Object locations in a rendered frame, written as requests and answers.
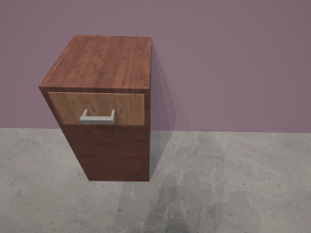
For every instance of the cabinet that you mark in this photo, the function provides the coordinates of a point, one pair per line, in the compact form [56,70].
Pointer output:
[106,64]

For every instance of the drawer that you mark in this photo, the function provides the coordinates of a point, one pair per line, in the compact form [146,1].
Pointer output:
[129,107]

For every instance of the handle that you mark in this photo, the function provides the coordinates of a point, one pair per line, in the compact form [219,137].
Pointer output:
[97,119]

